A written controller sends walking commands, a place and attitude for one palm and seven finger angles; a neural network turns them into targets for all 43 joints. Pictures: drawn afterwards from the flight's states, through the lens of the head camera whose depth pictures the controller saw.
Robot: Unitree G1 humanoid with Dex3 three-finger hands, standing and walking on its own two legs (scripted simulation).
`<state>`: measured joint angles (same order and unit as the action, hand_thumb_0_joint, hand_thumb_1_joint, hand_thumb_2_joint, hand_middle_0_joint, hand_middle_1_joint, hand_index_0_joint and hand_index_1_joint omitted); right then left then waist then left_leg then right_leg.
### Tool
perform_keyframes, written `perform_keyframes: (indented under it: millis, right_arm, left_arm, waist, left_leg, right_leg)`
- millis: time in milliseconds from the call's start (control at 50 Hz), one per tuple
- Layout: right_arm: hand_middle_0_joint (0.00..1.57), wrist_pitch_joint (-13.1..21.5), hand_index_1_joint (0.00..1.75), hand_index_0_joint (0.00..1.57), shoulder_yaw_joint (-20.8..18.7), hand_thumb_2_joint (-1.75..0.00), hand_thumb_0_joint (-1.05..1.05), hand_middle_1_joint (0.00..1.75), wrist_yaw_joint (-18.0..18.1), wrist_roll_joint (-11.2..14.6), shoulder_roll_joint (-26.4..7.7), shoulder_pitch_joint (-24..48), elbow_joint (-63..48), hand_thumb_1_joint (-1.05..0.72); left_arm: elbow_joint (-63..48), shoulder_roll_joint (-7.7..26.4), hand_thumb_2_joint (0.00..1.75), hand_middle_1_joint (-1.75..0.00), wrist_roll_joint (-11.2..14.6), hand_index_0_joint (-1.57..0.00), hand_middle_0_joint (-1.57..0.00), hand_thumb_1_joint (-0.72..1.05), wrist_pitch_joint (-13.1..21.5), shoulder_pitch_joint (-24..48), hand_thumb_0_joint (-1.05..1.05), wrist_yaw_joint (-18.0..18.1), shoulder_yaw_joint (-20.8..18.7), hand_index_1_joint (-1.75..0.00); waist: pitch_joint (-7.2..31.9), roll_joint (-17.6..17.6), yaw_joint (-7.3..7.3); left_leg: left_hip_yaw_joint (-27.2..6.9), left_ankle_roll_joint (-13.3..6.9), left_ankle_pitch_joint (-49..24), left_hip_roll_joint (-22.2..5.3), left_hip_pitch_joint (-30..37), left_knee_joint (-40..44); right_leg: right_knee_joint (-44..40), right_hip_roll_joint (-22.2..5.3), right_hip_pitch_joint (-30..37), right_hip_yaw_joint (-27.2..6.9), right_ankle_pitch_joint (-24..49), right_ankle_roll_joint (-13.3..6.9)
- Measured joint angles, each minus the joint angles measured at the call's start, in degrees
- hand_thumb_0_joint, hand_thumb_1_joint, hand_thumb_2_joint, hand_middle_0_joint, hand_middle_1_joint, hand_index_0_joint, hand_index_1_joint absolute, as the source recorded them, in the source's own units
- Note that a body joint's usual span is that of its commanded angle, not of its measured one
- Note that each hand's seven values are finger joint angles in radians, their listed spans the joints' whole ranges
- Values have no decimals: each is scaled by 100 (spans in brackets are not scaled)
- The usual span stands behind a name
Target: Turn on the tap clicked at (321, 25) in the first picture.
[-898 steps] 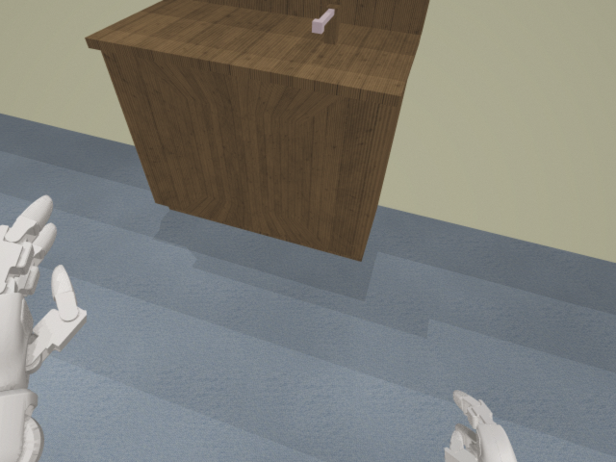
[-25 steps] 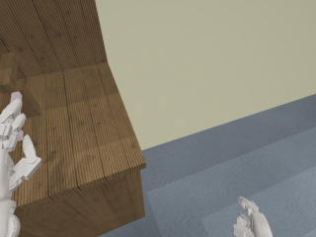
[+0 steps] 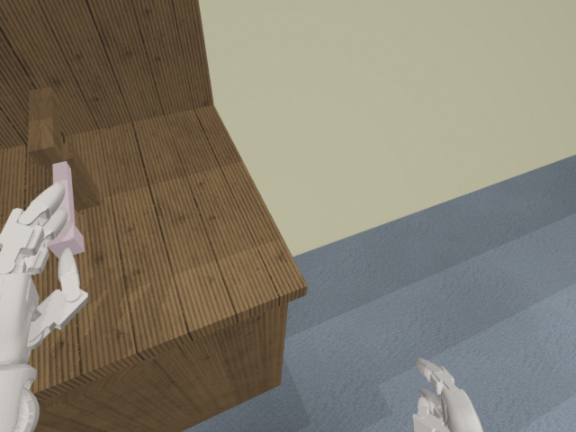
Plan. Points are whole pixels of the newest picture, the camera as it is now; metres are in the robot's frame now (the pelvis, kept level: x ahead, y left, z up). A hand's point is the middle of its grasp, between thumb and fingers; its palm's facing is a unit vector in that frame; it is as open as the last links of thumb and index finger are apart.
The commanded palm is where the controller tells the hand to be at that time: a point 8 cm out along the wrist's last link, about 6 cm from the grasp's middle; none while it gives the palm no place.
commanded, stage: come to a stop and stand still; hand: left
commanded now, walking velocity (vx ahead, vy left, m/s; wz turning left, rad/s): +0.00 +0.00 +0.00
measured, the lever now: (66, 241) +0.29 +0.29 +0.12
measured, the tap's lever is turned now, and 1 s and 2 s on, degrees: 0 0 0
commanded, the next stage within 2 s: look again from close up in 0.34 s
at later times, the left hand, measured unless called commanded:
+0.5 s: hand (50, 279) +0.22 +0.25 +0.16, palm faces +0.42 -0.84 -0.34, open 7.4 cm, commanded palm +0.16 +0.29 +0.18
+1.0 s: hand (69, 288) +0.22 +0.23 +0.17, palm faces +0.41 -0.85 -0.33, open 7.4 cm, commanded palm +0.16 +0.27 +0.18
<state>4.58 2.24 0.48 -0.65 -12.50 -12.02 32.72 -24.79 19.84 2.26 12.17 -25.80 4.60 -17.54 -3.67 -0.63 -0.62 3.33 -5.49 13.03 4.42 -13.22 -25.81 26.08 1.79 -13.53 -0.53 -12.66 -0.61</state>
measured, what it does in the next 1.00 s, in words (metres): stands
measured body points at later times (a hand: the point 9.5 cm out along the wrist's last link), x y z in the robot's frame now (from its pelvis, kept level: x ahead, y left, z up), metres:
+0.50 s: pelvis +0.00 +0.01 +0.00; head +0.03 +0.02 +0.45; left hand +0.20 +0.30 +0.18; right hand +0.20 -0.21 -0.07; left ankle +0.01 +0.05 -0.74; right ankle +0.01 -0.11 -0.74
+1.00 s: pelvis +0.00 -0.01 +0.00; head +0.01 -0.01 +0.45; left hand +0.19 +0.27 +0.18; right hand +0.19 -0.24 -0.06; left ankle +0.01 +0.05 -0.74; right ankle +0.01 -0.11 -0.74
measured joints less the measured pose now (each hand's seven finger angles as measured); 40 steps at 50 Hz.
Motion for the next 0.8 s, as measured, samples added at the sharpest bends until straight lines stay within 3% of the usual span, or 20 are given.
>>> perform_keyframes:
  millis: [100, 180, 380, 520, 640, 800]
  right_arm:
    - [20, 38, 30, 20, -33, -90, 1, 30, 75, -43, -12, 22, -61, -91]
    - [20, 59, 30, 20, -53, -90, 1, 30, 19, -39, -8, 105, -76, -91]
    - [21, -84, 30, 20, -31, -90, 1, 30, 101, -17, 60, 166, -90, -91]
    - [21, -40, 30, 20, 10, -90, 1, 30, 135, -39, 52, 218, -102, -91]
    - [21, -95, 30, 20, -22, -90, 1, 30, 135, -25, 31, 237, -101, -91]
    - [21, -157, 30, 20, -48, -90, 1, 30, 239, 5, -30, 139, -26, -91]
  left_arm:
    - [-190, 266, 90, -31, -24, -21, -23, 88, 20, 424, 2, 111, -443, -31]
    - [-330, 222, 90, -30, 24, -21, -22, 88, 129, 405, 1, 191, -648, -31]
    - [155, -137, 90, -30, -43, -21, -21, 89, -159, 190, 1, 127, -171, -31]
    - [-198, -73, 90, -30, 3, -21, -22, 89, -177, 370, 1, 199, -199, -31]
    - [-298, 35, 90, -30, 67, -21, -21, 89, -93, 137, 1, 196, -263, -31]
    - [25, -76, 90, -30, 108, -21, -21, 89, -294, 44, 1, 207, -142, -31]
  waist:
    - [-110, -50, -55]
    - [-1, 57, -49]
    - [207, 128, -113]
    - [115, 53, -112]
    - [257, 121, -43]
    - [363, 124, -63]
  left_leg:
    - [-57, -31, -45, 78, -24, -7]
    - [-36, -35, -44, 85, -18, 21]
    - [-9, -18, -38, 93, 98, 144]
    - [-102, 15, -18, 29, 102, 82]
    - [-122, 68, 14, -48, 75, 54]
    - [-148, 94, 1, -111, 140, 93]
  right_leg:
    - [33, -81, -10, 62, -1, 42]
    - [-51, -89, 16, 37, 35, 78]
    - [-134, -94, 106, -1, 27, 96]
    - [-218, -31, 194, 96, 48, 23]
    - [-332, 47, 227, 112, 94, -29]
    - [-438, 113, 321, 133, 140, -90]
